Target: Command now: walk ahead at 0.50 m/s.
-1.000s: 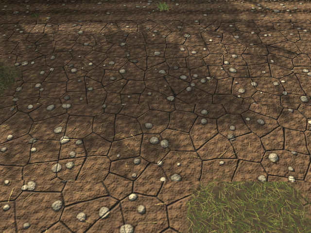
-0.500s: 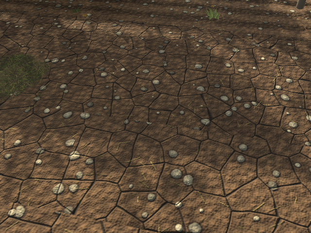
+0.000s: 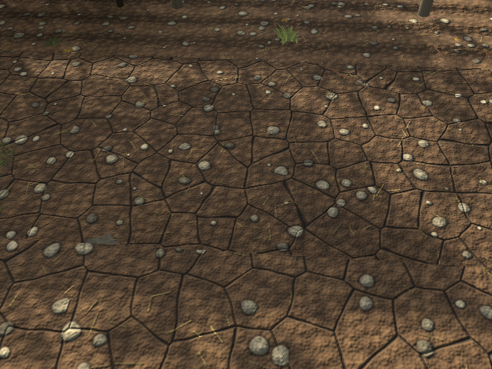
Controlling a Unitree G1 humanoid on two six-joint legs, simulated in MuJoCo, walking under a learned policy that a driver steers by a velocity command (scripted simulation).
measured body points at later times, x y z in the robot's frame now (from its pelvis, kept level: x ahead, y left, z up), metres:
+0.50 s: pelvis +0.25 -0.03 -0.10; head +0.25 -0.03 +0.35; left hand +0.12 +0.14 -0.24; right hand +0.45 -0.21 -0.20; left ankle +0.44 +0.10 -0.79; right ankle +0.09 -0.12 -0.74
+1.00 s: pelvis +0.54 -0.03 -0.20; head +0.54 -0.04 +0.25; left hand +0.78 +0.14 -0.30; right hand +0.45 -0.25 -0.35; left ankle +0.43 +0.10 -0.93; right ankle +0.69 -0.19 -0.90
